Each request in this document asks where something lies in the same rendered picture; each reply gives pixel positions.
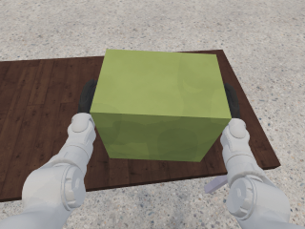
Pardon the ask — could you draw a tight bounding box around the table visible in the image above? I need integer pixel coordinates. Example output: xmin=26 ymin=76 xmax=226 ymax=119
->
xmin=0 ymin=50 xmax=281 ymax=202

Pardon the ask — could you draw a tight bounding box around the left robot hand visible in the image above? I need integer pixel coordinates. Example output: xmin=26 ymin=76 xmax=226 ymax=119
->
xmin=77 ymin=79 xmax=98 ymax=115

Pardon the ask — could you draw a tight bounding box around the robot right forearm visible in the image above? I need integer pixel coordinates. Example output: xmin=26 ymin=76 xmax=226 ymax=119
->
xmin=220 ymin=118 xmax=291 ymax=216

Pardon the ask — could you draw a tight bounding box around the robot left forearm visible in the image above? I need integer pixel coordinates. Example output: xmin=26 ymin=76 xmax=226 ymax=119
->
xmin=22 ymin=113 xmax=96 ymax=208

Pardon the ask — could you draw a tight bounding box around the right robot upper arm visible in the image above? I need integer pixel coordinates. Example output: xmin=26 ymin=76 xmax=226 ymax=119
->
xmin=226 ymin=177 xmax=305 ymax=229

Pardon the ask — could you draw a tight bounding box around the left robot upper arm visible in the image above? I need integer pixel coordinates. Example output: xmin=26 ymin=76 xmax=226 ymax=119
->
xmin=0 ymin=165 xmax=86 ymax=229

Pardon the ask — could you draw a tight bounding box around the carton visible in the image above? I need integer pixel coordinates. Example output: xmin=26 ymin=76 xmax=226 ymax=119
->
xmin=90 ymin=49 xmax=232 ymax=162

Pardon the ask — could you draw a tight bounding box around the right robot hand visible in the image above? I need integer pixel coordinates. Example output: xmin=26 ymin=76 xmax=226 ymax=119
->
xmin=223 ymin=83 xmax=240 ymax=119

